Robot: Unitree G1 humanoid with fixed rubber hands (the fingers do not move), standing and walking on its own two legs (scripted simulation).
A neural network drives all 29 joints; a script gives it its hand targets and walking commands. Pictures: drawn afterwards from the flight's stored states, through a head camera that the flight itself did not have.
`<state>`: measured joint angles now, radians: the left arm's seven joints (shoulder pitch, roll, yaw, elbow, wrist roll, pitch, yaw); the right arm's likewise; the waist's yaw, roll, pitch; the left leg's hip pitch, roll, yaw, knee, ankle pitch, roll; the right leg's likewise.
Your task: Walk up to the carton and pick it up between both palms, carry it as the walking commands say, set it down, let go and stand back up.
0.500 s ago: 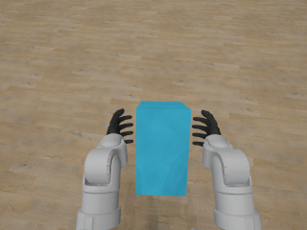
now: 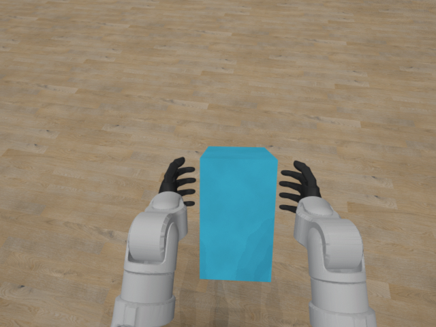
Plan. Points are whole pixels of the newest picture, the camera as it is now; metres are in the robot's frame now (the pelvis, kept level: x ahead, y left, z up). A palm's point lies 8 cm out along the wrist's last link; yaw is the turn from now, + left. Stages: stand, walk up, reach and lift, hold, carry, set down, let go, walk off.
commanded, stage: carry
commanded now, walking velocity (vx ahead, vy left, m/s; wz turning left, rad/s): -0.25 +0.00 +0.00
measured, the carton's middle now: (235, 205) +0.38 -0.02 -0.06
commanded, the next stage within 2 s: none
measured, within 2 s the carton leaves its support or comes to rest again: neither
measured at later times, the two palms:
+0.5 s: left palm (166, 104) +0.55 +0.13 +0.08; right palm (270, 101) +0.55 -0.10 +0.09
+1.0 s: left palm (167, 49) +0.78 +0.15 +0.09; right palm (250, 45) +0.78 -0.08 +0.09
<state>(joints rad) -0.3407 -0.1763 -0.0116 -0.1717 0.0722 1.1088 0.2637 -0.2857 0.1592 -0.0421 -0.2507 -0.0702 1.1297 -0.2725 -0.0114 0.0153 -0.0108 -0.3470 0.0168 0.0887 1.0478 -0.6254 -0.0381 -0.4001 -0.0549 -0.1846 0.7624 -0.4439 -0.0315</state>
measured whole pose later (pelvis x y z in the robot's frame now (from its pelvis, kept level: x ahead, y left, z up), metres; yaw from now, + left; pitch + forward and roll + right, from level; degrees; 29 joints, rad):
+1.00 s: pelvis +0.47 +0.03 +0.01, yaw -1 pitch +5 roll +1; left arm -0.31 -0.17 0.02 -0.23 0.07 1.14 0.28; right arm -0.31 0.17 0.01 -0.22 -0.06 1.14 -0.26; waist 0.01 -0.05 0.00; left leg -0.41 0.01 0.14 0.66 -0.31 0.02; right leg -0.32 -0.10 -0.14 0.80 -0.47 0.00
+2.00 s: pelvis +0.78 +0.02 +0.01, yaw +2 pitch +5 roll +2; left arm -0.33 -0.17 0.00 -0.20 0.07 1.15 0.27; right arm -0.30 0.16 -0.02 -0.25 -0.07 1.17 -0.28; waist -0.01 -0.02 -0.03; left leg -0.40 0.03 0.12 0.77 -0.43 -0.03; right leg -0.29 -0.09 -0.20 0.70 -0.49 -0.03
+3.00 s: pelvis +0.96 +0.04 +0.02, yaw +2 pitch +5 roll +0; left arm -0.34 -0.17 0.02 -0.20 0.08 1.15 0.28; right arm -0.32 0.17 -0.01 -0.23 -0.07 1.17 -0.28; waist -0.01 0.00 -0.03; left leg -0.26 0.05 0.18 0.57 -0.40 0.02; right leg -0.38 -0.10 -0.17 0.76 -0.38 0.02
